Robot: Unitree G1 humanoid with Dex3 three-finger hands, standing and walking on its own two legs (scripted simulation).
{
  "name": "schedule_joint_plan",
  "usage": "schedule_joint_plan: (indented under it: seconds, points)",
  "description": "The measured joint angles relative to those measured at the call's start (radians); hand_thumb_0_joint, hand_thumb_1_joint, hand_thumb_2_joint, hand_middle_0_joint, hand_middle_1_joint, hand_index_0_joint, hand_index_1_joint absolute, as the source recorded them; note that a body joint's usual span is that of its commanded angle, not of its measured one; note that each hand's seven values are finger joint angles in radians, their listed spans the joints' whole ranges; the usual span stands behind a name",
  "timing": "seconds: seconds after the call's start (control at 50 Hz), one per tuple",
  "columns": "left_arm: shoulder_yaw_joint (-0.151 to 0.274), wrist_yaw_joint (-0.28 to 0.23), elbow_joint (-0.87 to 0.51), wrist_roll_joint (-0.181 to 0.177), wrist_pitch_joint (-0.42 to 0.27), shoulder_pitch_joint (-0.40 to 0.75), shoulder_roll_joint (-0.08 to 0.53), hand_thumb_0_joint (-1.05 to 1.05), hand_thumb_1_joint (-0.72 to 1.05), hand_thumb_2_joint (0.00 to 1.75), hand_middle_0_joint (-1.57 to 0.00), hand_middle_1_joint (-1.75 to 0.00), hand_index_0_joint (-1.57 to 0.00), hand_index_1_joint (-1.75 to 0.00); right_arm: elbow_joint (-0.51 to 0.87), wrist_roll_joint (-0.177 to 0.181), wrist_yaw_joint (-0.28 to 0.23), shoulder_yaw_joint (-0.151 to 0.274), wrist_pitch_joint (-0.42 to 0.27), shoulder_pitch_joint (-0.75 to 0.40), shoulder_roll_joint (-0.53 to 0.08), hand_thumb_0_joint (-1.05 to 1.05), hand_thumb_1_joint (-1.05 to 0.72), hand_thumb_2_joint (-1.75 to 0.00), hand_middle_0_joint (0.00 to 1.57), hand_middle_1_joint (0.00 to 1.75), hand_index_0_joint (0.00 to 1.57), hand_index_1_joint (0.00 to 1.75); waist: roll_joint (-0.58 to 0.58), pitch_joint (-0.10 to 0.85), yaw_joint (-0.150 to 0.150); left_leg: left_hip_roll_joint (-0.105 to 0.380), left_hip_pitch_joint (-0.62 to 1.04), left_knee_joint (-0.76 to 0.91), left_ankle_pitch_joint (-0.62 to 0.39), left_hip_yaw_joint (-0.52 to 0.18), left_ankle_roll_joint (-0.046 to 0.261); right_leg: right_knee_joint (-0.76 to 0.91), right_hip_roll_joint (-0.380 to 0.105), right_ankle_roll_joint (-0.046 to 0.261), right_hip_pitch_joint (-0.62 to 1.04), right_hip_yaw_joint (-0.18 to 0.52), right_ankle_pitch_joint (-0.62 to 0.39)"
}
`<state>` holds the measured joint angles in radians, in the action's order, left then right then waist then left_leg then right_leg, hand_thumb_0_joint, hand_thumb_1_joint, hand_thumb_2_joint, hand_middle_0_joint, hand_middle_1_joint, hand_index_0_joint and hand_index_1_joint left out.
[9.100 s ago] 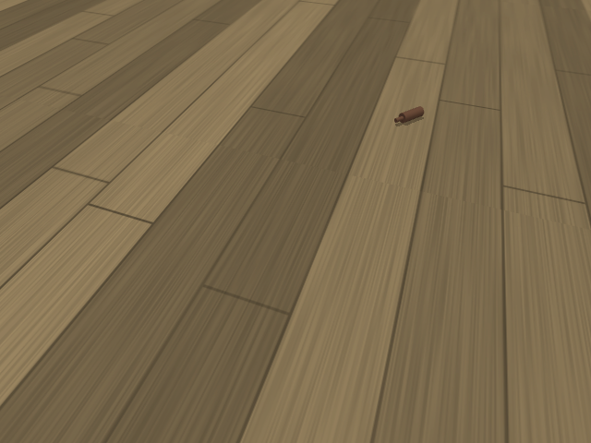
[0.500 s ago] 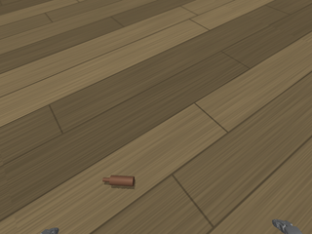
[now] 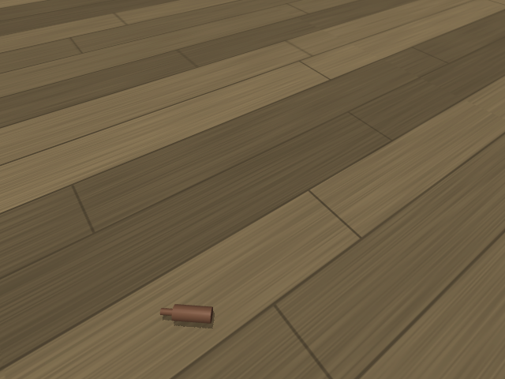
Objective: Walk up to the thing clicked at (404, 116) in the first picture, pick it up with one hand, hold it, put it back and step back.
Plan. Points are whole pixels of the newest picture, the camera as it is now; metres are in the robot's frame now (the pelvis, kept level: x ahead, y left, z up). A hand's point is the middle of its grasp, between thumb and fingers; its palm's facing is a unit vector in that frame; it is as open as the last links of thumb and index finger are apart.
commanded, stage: walk up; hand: left
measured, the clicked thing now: (186, 313) +0.48 +0.27 -0.75
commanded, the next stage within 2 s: stand in 0.94 s
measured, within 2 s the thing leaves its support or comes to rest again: neither
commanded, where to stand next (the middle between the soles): +0.09 -0.01 m, yaw -3 degrees
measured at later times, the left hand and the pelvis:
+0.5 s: hand out of the picture +0.10 +0.25 -0.15, palm faces -0.01 -0.94 -0.35, open 7.3 cm; pelvis +0.01 +0.00 +0.00, yaw +0 degrees
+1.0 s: hand out of the picture +0.10 +0.25 -0.15, palm faces -0.01 -0.94 -0.35, open 7.3 cm; pelvis +0.02 -0.01 +0.00, yaw +0 degrees
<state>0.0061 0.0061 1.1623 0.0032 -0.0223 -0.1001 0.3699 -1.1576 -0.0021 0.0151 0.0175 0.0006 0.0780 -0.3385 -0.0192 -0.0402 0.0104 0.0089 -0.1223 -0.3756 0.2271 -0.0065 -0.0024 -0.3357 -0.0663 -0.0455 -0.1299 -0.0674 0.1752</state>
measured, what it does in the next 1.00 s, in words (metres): stands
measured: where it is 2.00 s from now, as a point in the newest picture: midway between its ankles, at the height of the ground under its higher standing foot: outside the picture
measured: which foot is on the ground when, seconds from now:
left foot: down 0.00-1.00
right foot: down 0.00-1.00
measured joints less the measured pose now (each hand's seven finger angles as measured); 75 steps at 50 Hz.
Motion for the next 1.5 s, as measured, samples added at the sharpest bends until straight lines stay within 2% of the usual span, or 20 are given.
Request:
schedule_joint_plan:
  seconds: [0.34,0.94,1.5]
  points:
    - [0.002,-0.003,-0.011,0.007,0.0,0.039,-0.007,0.0,0.91,0.9,-0.2,-0.3,-0.2,-0.3,0.017,0.0,-0.002,0.008,0.002,-0.028,-0.016,0.0,-0.9,-0.9,0.2,0.3,0.2,0.3,0.018,0.005,-0.01,-0.005,0.033,0.041,-0.006,0.0,-0.001,0.015,-0.006,-0.003,0.022,-0.001,0.009]
    - [0.007,-0.005,-0.026,0.011,0.009,0.018,-0.018,0.0,0.91,0.9,-0.2,-0.3,-0.2,-0.3,0.022,-0.004,-0.005,0.003,0.009,0.005,-0.013,0.01,-0.9,-0.9,0.2,0.3,0.2,0.3,0.019,0.0,-0.012,0.004,0.056,0.048,0.003,0.001,-0.008,0.018,0.004,0.004,0.041,-0.002,0.019]
    - [-0.004,0.001,-0.014,0.008,0.017,-0.008,-0.018,0.0,0.91,0.9,-0.2,-0.3,-0.2,-0.3,0.007,-0.007,-0.009,-0.011,-0.001,0.012,-0.012,0.01,-0.9,-0.9,0.2,0.3,0.2,0.3,0.017,-0.009,-0.011,0.016,0.055,0.083,-0.034,0.0,-0.021,0.045,0.017,0.018,0.037,-0.003,-0.012]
